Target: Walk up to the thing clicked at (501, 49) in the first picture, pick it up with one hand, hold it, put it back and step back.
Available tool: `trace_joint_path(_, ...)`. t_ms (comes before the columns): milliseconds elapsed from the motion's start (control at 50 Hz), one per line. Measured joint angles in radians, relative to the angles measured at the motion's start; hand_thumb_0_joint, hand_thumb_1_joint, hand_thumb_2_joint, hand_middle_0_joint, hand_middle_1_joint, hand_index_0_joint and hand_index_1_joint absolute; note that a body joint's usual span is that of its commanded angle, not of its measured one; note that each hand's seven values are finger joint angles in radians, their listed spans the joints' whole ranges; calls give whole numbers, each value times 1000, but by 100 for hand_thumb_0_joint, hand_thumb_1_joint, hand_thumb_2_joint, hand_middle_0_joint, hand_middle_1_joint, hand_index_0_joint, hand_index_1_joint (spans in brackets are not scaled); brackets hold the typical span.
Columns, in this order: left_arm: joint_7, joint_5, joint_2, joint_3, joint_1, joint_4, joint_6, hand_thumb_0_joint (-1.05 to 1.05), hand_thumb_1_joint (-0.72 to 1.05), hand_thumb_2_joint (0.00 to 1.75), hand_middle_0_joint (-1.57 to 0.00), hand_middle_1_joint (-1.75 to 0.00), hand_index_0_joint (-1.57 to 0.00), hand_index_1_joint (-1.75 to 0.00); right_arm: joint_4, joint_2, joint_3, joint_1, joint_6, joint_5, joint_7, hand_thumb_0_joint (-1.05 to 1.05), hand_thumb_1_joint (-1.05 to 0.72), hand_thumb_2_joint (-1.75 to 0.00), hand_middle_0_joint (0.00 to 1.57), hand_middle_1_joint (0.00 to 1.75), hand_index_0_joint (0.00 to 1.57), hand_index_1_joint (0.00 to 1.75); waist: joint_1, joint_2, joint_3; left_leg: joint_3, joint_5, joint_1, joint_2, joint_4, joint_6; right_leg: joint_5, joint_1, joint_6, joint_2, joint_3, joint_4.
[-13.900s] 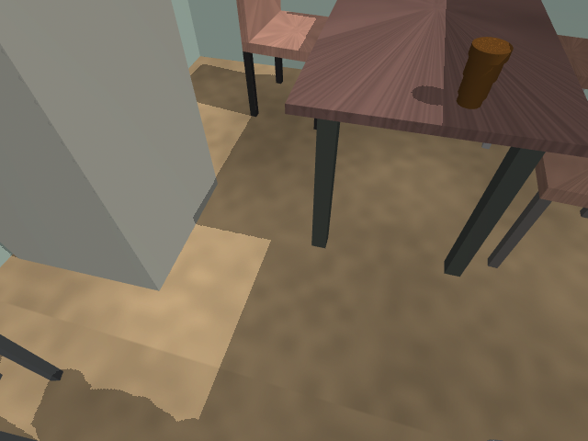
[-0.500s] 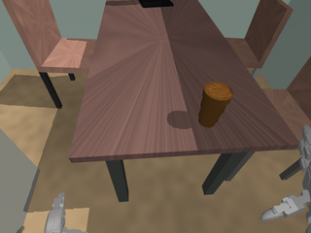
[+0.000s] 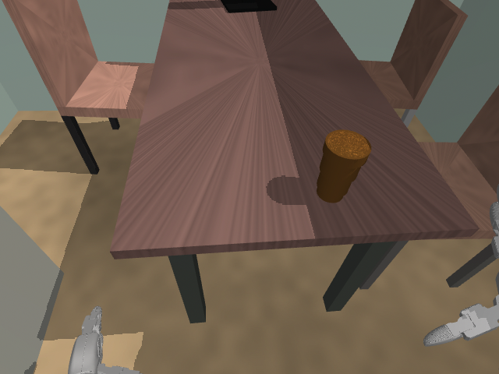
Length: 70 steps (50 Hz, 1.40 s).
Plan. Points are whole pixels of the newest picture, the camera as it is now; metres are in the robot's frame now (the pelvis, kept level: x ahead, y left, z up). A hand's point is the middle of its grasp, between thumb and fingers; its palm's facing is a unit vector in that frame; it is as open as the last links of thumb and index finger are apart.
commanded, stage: go down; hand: right
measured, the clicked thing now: (338, 170) +0.47 -0.20 +0.03
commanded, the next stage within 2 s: none
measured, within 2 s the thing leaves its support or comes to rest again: neither
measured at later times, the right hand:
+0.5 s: hand (473, 231) +0.25 -0.30 +0.13, palm faces +0.32 +0.90 -0.30, open 17.6 cm
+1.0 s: hand (472, 213) +0.28 -0.32 +0.13, palm faces +0.21 +0.97 -0.15, open 17.7 cm
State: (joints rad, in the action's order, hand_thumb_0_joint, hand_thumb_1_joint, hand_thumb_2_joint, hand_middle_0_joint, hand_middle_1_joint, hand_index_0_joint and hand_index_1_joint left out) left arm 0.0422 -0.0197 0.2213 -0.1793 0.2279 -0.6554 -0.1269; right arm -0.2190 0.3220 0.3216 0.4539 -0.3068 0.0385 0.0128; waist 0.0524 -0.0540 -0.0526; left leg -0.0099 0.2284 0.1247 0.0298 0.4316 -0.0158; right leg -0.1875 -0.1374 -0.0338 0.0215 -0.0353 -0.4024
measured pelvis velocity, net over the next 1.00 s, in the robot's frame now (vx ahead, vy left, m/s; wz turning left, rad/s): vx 0.02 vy -0.01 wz -0.01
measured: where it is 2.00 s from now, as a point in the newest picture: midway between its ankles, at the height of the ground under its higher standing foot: outside the picture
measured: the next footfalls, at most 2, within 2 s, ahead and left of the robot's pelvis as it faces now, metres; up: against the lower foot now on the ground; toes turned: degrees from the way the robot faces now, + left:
none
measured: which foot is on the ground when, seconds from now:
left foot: down 0.00-1.00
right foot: down 0.00-1.00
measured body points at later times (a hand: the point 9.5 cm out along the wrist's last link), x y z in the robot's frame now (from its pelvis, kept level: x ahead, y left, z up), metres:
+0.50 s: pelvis +0.01 +0.00 +0.00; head +0.00 +0.02 +0.45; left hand +0.18 +0.26 -0.09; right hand +0.23 -0.35 +0.15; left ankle +0.01 +0.13 -0.74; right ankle +0.03 -0.14 -0.74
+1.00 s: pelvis +0.02 -0.01 -0.01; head +0.02 +0.00 +0.44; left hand +0.19 +0.25 -0.10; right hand +0.27 -0.37 +0.14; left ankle +0.01 +0.13 -0.74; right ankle +0.03 -0.14 -0.74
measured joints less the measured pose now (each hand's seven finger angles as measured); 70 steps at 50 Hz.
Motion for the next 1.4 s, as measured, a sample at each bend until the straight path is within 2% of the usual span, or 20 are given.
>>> trace_joint_path(120,-5,15,-5,7,-13,-15,-6,-1,-53,6,-6,-6,-6,-6,14,-15,30,15,-49,-1,-16,-1,56,-4,6,6,6,6,-9,7,16,-1,10,18,-1,16,-1,-10,-19,-1,1,-1,-17)
trace_joint_path(240,4,23,-9,-4,-40,-68,-1,-1,-53,5,-6,-6,-6,-6,82,-19,67,-44,-56,22,-47,-1,59,-5,5,6,5,7,-11,18,30,-3,22,31,-1,34,0,-23,-35,-2,0,-4,-38)
trace_joint_path(320,26,16,1,25,-55,-81,-3,-1,-53,4,-6,-6,-6,-6,120,-6,89,-114,-52,44,-82,-1,60,-5,4,7,5,7,-14,18,29,-5,23,36,-1,36,0,-27,-42,-2,1,-6,-45)
trace_joint_path(420,47,12,-14,45,-73,-87,-1,-1,-53,4,-6,-6,-6,-5,226,43,122,-212,-10,95,-161,-1,60,-5,4,7,5,7,-28,18,36,-7,24,43,-1,31,0,-27,-51,-2,1,-8,-42)
trace_joint_path(480,65,5,-9,54,-67,-79,-2,-1,-53,4,-6,-6,-6,-5,307,74,158,-270,34,141,-216,-1,59,-5,4,6,6,7,-34,17,42,-8,26,43,0,28,-1,-29,-52,-1,0,-8,-39)
trace_joint_path(540,87,-6,3,82,-54,-76,-8,-1,-53,4,-6,-5,-6,-5,371,86,190,-332,67,185,-269,-1,59,-5,5,6,6,6,-33,20,52,-9,30,45,2,28,-3,-33,-54,0,-2,-9,-39)
trace_joint_path(600,103,-11,4,109,-51,-87,-14,-1,-53,4,-5,-5,-6,-5,433,103,196,-384,92,209,-323,-1,58,-4,5,6,6,6,-34,28,65,-9,35,49,4,30,-4,-37,-57,2,-4,-8,-40)
trace_joint_path(720,114,-5,10,107,-53,-99,-23,-1,-53,4,-6,-5,-5,-5,483,126,188,-420,144,215,-398,-1,59,-4,5,6,5,6,-36,31,78,0,42,65,6,38,-7,-50,-73,5,-6,1,-52)
trace_joint_path(860,115,0,10,119,-34,-103,-21,-1,-53,5,-5,-5,-5,-5,478,130,214,-421,143,240,-414,-1,59,-4,5,6,5,6,-27,36,83,0,50,74,3,45,-8,-66,-89,6,-3,0,-75)
trace_joint_path(980,132,-2,14,132,-60,-122,-24,-1,-53,5,-5,-5,-5,-5,519,142,220,-463,163,245,-436,-1,59,-5,5,6,5,6,-22,33,79,-8,54,88,5,58,-9,-69,-108,7,-6,-9,-93)
trace_joint_path(1100,155,-8,1,164,-73,-102,-42,-1,-53,5,-5,-5,-6,-5,682,196,247,-598,202,280,-501,-1,60,-5,4,6,5,6,-37,46,97,-19,56,110,5,71,-7,-66,-135,6,-7,-20,-104)
trace_joint_path(1240,166,-12,19,179,-31,-82,-61,-1,-52,4,-5,-5,-6,-5,839,270,249,-704,256,268,-566,-1,59,-5,4,6,4,6,-54,48,113,-8,52,143,2,81,-5,-68,-164,5,-3,-10,-116)
trace_joint_path(1400,171,-6,33,196,-19,-84,-59,-1,-52,4,-5,-5,-6,-4,955,329,294,-808,235,263,-573,-1,58,-5,4,6,4,6,-66,47,93,2,50,205,-9,107,-5,-76,-225,5,7,-2,-153)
